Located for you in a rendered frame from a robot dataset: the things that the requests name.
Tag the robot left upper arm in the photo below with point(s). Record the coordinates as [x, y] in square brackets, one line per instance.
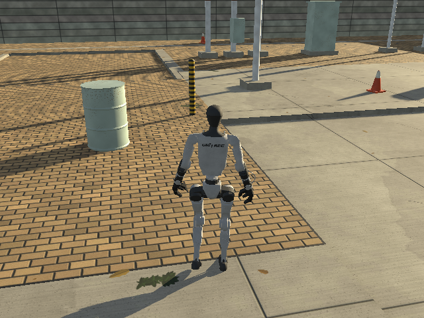
[188, 150]

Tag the left robot foot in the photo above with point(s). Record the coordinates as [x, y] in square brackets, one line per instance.
[196, 264]

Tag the robot right hand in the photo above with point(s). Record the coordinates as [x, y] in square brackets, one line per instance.
[249, 193]

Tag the robot left forearm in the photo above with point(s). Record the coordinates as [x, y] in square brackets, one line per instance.
[180, 174]

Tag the robot left shin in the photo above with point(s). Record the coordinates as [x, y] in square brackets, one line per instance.
[197, 239]

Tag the robot right forearm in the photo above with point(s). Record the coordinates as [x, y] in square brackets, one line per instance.
[245, 178]

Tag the robot right upper arm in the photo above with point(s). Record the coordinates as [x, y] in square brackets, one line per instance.
[237, 152]

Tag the robot left hand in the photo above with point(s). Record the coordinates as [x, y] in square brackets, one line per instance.
[181, 187]

